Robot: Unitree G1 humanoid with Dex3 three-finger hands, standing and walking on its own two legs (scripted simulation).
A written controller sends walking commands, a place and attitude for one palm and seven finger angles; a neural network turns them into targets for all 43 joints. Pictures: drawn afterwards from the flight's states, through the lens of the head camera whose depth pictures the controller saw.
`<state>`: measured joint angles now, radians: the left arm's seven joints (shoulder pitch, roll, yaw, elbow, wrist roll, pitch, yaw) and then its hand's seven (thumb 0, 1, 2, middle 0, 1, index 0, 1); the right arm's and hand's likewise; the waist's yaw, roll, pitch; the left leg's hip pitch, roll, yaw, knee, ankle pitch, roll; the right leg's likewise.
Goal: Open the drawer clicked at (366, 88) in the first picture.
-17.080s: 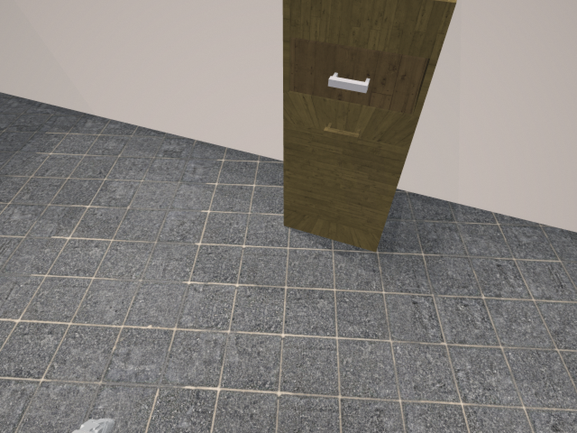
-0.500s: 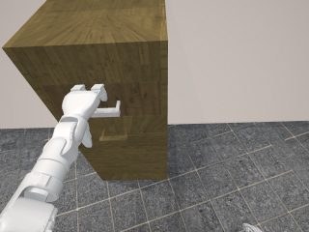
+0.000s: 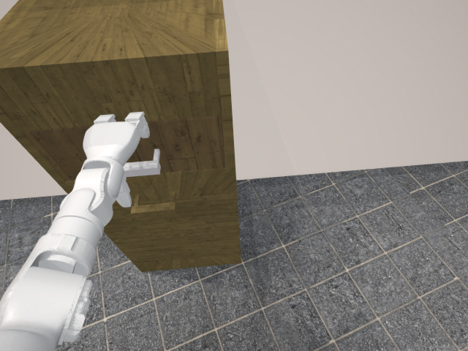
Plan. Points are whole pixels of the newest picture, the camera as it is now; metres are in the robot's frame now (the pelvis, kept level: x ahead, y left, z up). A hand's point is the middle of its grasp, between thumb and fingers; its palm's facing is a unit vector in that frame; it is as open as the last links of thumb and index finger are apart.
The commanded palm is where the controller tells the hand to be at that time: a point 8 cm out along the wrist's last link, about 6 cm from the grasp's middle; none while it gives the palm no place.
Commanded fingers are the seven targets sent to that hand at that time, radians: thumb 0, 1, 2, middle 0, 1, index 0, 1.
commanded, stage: move the hooked fingers above the handle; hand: left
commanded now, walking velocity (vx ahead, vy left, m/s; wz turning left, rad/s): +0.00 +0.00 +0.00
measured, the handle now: (133, 162) +0.49 +0.22 +0.01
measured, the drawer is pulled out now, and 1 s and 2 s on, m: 0.00 0.00 0.00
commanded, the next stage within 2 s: lower the fingers behind the handle in 0.56 s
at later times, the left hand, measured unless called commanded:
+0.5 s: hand (120, 162) +0.44 +0.21 +0.07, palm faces -0.03 +0.00 -1.00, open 13.8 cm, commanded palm +0.43 +0.22 +0.12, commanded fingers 0.00 -0.50 0.30 -0.30 -1.20 -0.30 -1.20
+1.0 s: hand (127, 170) +0.44 +0.21 +0.04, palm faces -0.07 -0.01 -1.00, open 13.8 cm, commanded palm +0.43 +0.21 +0.10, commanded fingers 0.00 -0.50 0.30 -0.30 -1.20 -0.30 -1.20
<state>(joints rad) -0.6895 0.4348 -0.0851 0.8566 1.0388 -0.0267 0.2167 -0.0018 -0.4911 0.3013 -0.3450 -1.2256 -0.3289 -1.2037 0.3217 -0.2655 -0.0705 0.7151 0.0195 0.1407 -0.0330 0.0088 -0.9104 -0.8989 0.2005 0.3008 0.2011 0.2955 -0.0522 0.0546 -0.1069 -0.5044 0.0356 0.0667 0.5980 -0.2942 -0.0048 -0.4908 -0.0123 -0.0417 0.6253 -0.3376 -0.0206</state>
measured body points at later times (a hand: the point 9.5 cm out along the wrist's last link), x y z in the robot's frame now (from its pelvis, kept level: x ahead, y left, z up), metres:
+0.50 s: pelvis +0.00 +0.01 +0.00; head +0.04 -0.01 +0.45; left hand +0.44 +0.21 +0.12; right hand +0.06 -0.26 -0.14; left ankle -0.01 +0.13 -0.73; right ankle -0.02 -0.10 -0.73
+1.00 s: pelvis +0.00 +0.00 +0.00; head +0.05 -0.02 +0.44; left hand +0.44 +0.21 +0.10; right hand +0.05 -0.27 -0.14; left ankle -0.01 +0.13 -0.73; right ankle -0.02 -0.10 -0.73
